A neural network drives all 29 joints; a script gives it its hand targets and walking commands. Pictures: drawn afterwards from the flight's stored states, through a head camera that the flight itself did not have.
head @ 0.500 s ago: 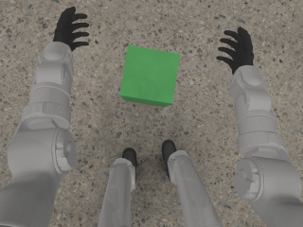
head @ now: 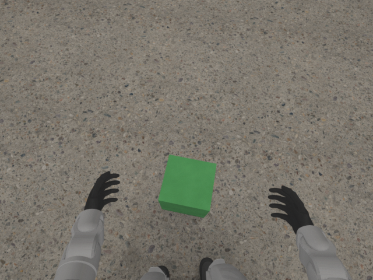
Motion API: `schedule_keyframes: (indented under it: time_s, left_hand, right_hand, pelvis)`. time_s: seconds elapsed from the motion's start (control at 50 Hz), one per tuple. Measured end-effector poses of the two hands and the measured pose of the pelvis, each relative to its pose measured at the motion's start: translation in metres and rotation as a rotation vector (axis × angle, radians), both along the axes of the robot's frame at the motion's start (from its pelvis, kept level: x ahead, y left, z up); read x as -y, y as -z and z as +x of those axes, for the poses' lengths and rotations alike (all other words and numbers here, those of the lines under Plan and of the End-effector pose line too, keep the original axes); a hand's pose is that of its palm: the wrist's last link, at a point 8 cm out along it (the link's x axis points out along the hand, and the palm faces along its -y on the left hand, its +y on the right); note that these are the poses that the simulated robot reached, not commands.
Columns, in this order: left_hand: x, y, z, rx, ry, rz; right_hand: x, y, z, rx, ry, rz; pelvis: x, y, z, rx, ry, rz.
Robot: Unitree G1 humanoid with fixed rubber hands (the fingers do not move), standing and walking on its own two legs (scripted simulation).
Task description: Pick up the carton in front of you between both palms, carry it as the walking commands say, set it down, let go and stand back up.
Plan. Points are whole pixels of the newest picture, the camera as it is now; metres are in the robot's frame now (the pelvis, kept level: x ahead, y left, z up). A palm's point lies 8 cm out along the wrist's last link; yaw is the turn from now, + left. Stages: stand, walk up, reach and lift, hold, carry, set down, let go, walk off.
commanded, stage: let go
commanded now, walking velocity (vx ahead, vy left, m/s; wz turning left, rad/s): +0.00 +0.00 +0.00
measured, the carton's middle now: (187, 188) +0.44 -0.02 -0.62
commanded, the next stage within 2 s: stand in 0.76 s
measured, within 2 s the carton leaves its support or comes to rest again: neither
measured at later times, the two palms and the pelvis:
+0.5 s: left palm (46, 272) +0.17 +0.26 -0.03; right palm (303, 254) +0.17 -0.21 -0.04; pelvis +0.01 +0.03 +0.03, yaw -1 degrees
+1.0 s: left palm out of the picture +0.14 +0.28 -0.05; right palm (335, 264) +0.15 -0.27 -0.06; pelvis +0.00 +0.00 +0.02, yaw +0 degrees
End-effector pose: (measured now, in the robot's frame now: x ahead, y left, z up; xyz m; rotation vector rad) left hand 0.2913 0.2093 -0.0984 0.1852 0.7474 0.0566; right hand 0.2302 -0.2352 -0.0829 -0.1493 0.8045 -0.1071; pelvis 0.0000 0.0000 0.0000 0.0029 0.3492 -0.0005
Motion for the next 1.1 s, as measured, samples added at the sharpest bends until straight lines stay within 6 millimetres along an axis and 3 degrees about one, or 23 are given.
schedule_keyframes:
  time_s: [0.22,0.4,0.56,0.74,0.84,1.0,1.1]
  left_hand:
    - [-0.028,-0.036,-0.053,-0.001,-0.005,0.003]
    - [-0.047,-0.055,-0.104,-0.049,-0.006,0.02]
    - [-0.05,-0.065,-0.121,-0.04,-0.011,0.011]
    - [-0.03,-0.048,-0.135,-0.051,-0.03,-0.031]
    - [-0.021,-0.046,-0.141,-0.05,-0.031,-0.01]
    - [-0.074,-0.05,-0.156,-0.124,-0.075,0.208]
    - [-0.086,-0.054,-0.149,-0.144,-0.099,0.237]
  right_hand:
    - [-0.013,-0.042,-0.044,0.021,0.011,-0.007]
    - [-0.022,-0.039,-0.061,0.012,-0.008,0.006]
    - [-0.03,-0.042,-0.057,0.035,-0.049,0.001]
    - [-0.005,-0.056,-0.068,0.007,-0.02,-0.077]
    - [0.007,-0.051,-0.072,-0.021,-0.017,-0.09]
    - [0.038,-0.021,-0.08,-0.049,-0.007,-0.143]
    - [0.045,-0.01,-0.08,-0.104,-0.015,-0.148]
  pelvis:
    - [-0.011,-0.023,0.027,0.186,0.015,-0.01]
    - [-0.027,-0.027,0.022,0.319,0.027,-0.016]
    - [-0.026,-0.026,0.009,0.407,0.017,-0.011]
    - [-0.012,-0.023,0.0,0.462,0.024,-0.011]
    - [-0.003,-0.022,-0.002,0.457,0.012,-0.008]
    - [0.001,-0.018,0.005,0.374,-0.007,-0.007]
    - [0.003,-0.019,0.017,0.354,-0.009,-0.005]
